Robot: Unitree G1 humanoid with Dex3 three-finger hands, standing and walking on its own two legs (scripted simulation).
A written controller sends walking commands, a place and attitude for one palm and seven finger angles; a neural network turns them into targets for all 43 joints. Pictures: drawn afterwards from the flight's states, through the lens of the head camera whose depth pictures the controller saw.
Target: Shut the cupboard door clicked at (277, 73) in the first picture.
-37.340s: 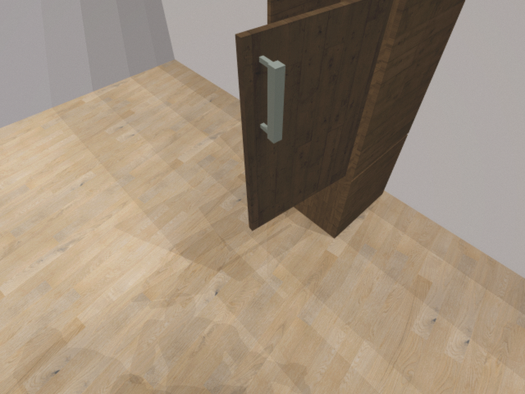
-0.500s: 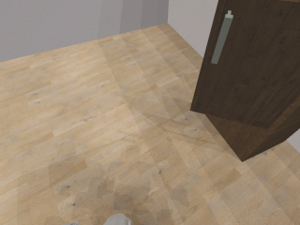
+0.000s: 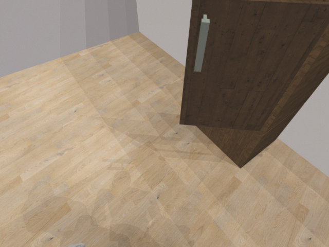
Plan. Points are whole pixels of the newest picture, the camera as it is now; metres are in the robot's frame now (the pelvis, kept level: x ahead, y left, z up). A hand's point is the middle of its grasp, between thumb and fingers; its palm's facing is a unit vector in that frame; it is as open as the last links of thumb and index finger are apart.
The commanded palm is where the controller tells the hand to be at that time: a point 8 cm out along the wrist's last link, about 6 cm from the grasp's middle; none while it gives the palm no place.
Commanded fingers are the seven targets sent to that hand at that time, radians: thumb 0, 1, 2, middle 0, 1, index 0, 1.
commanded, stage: take the last steps up to it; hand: left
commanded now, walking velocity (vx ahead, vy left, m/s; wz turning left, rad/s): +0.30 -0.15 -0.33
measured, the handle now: (201, 44) +0.69 -0.09 +0.12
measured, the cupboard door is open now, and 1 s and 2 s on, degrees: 48 48 48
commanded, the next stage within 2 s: come to a stop and stand still in 0.78 s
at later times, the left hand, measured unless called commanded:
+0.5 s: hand (103, 242) +0.16 +0.18 -0.17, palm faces -0.12 -0.98 -0.14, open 7.4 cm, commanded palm none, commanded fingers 0.00 0.90 0.90 -0.20 -0.30 -0.20 -0.30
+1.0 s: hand (159, 180) +0.34 +0.03 -0.16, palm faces -0.20 -0.96 -0.21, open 7.2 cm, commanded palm none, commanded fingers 0.00 0.90 0.90 -0.20 -0.30 -0.20 -0.30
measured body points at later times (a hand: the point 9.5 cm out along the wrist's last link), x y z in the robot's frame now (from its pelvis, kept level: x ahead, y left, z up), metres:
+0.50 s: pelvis +0.09 +0.00 +0.01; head +0.11 +0.03 +0.46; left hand +0.17 +0.23 -0.16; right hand +0.04 -0.25 -0.12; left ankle +0.08 +0.11 -0.73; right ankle +0.06 -0.15 -0.65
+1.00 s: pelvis +0.24 -0.13 +0.01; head +0.27 -0.14 +0.45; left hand +0.35 +0.08 -0.15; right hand +0.21 -0.37 -0.15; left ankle +0.25 -0.01 -0.68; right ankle +0.25 -0.22 -0.73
